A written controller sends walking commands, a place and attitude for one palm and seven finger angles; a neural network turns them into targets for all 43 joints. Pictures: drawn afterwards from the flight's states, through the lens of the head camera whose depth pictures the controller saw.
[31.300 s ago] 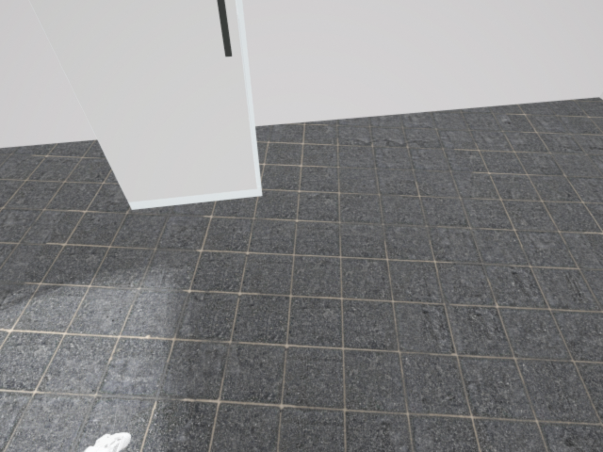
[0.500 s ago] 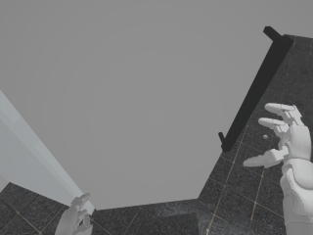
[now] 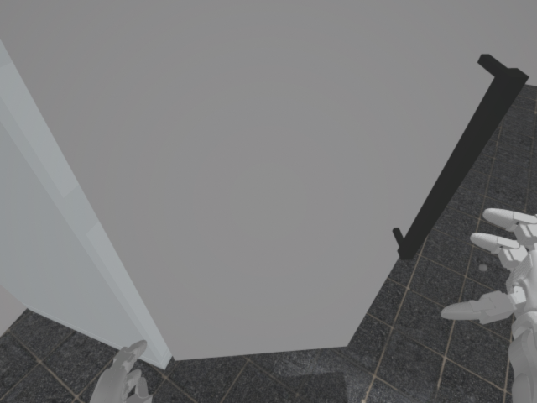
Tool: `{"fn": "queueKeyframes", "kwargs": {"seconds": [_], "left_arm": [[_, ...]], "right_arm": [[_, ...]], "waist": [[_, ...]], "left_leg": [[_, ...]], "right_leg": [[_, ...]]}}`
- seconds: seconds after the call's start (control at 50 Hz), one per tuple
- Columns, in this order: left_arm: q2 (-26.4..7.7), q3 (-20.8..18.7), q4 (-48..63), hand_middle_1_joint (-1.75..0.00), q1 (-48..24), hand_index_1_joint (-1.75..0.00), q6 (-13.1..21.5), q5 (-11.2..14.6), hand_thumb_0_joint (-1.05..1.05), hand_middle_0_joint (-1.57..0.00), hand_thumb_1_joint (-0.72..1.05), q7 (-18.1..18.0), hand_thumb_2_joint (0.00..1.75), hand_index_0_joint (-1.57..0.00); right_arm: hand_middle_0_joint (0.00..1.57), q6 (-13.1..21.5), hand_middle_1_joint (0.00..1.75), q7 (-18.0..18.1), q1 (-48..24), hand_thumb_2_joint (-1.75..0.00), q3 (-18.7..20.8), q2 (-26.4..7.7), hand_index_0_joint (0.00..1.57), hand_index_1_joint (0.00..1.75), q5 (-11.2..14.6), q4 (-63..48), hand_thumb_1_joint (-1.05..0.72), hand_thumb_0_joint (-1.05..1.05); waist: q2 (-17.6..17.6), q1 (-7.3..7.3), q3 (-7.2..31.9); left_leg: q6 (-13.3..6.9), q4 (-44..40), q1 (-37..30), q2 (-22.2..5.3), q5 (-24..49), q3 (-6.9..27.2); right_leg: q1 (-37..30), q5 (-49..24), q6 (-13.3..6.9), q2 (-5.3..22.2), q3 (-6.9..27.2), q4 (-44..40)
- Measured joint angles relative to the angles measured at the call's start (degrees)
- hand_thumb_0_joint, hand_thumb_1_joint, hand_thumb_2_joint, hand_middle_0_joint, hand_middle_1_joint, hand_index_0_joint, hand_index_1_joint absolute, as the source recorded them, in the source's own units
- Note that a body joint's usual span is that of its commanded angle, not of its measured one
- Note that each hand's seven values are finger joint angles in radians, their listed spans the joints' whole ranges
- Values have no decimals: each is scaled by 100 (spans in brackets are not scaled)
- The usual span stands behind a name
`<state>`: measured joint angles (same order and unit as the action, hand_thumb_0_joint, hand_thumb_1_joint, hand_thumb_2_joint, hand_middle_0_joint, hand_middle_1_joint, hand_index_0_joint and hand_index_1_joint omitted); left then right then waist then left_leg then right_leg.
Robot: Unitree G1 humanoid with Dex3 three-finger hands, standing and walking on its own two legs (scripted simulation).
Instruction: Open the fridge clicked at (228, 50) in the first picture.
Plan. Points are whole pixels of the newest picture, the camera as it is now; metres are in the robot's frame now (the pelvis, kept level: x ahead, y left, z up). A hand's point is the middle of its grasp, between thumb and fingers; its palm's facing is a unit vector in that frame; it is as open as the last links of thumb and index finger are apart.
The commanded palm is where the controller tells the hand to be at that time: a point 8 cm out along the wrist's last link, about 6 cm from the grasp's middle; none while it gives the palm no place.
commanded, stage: slip the hand off the handle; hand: right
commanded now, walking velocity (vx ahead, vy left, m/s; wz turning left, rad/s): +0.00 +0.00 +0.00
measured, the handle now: (438, 178) +0.41 -0.24 +0.15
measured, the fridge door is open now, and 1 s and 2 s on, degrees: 65 65 65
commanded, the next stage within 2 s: draw the hand back to the body in 0.34 s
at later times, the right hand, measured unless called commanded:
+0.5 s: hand (504, 311) +0.22 -0.27 +0.12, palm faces +0.32 +0.94 -0.13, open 14.7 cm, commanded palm +0.19 -0.31 +0.13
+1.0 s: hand out of the picture +0.20 -0.28 +0.14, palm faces +0.36 +0.93 -0.10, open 14.5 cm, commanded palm +0.16 -0.32 +0.16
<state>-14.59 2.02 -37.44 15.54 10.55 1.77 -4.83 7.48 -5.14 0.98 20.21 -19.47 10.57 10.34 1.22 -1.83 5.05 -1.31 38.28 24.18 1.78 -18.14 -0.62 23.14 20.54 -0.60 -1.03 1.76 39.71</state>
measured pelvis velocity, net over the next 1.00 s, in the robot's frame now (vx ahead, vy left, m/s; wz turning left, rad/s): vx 0.01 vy -0.01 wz -0.04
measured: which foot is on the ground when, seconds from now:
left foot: down 0.00-1.00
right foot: down 0.00-1.00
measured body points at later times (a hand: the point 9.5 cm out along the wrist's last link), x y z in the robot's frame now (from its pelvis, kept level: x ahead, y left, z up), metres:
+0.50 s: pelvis +0.00 +0.01 +0.00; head +0.00 +0.02 +0.45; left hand +0.20 +0.23 -0.07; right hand +0.20 -0.32 +0.13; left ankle +0.02 +0.11 -0.72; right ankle +0.00 -0.11 -0.72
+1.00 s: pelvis +0.01 -0.01 +0.00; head -0.01 +0.00 +0.45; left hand +0.22 +0.19 -0.06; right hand +0.18 -0.33 +0.15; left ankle +0.02 +0.11 -0.72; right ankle +0.00 -0.11 -0.72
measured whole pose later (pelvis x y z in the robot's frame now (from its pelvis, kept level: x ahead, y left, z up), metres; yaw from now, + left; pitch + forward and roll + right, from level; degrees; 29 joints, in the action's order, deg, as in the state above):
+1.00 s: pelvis +0.01 -0.01 +0.00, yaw -2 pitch +0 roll +1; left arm -13.8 3.5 -37.8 13.1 18.8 2.4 -6.9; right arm -4.3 -6.0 18.3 20.2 -17.1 16.8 -16.1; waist 2.3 -5.7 4.2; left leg -0.3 35.4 17.3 0.3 -18.4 -2.2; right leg 17.5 20.5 -1.5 -2.5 3.4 37.9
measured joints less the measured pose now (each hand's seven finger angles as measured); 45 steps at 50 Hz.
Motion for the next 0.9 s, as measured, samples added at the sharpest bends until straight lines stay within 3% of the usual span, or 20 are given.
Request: {"fn": "queueKeyframes", "kwargs": {"seconds": [0.14, 0.24, 0.48, 0.52, 0.56, 0.7, 0.8, 0.9], "left_arm": [[-94, -21, -15, -30, -118, -30, 216, 43, 1, -20, 91, -91, 90, -20], [-92, -1, -13, -30, -228, -30, 356, 85, 1, -20, 91, -160, 90, -20], [25, 18, 12, -30, -225, -30, 597, 41, 1, -20, 91, -129, 90, -20], [16, 59, -78, -30, -244, -30, 667, 106, 1, -20, 91, -205, 90, -20], [16, 96, -175, -30, -248, -30, 750, 151, 1, -20, 91, -297, 90, -20], [72, 130, -44, -30, -169, -30, 927, 114, 1, -20, 91, -236, 90, -20], [112, 132, 4, -30, -205, -30, 896, 100, 1, -20, 91, -167, 90, -20], [116, 133, 8, -30, -229, -30, 810, 120, 1, -20, 91, -163, 90, -20]], "right_arm": [[25, 188, 116, -218, 386, -20, 100, -83, 25, 115, 220, -298, 55, -1], [25, 100, 116, -443, 583, -20, 68, -73, 25, 115, 377, -380, 55, -1], [25, 199, 116, -387, 1411, -20, 40, 96, 26, 115, 427, -1256, 55, -1], [25, 30, 116, -533, 1310, -20, 131, 199, 26, 115, 860, -1207, 55, -1], [25, -215, 116, -634, 1154, -20, 230, 308, 26, 115, 1126, -1139, 55, -1], [25, -759, 116, -575, 1423, -20, 6, 191, 25, 115, 867, -1811, 55, -1], [25, -943, 116, -483, 1732, -20, 48, 227, 25, 115, 999, -2286, 55, -1], [25, -1187, 115, -282, 1808, -20, 203, 254, 25, 115, 945, -2426, 55, -1]], "waist": [[92, -103, -39], [131, -163, -43], [90, -247, -33], [122, -258, -65], [149, -274, -69], [112, -245, 27], [89, -243, 80], [73, -311, 25]], "left_leg": [[-78, -7, -45, 55, 17, -103], [-98, 3, -42, 62, 9, -135], [-71, 59, -114, 29, -107, -149], [-54, 7, -194, 17, -103, -177], [-32, -80, -301, 3, -82, -198], [33, -222, -508, -73, -69, -117], [74, -249, -558, -100, -65, -61], [89, -264, -611, -119, -50, -92]], "right_leg": [[-9, -22, 76, 57, 102, 27], [-6, -32, 99, 64, 133, 23], [-64, 77, 75, 30, 148, 82], [-112, 81, 62, 17, 178, 74], [-189, 71, 43, 3, 202, 28], [-439, 34, -22, -70, 126, -183], [-510, 32, -52, -95, 70, -231], [-531, 21, -66, -114, 100, -206]]}}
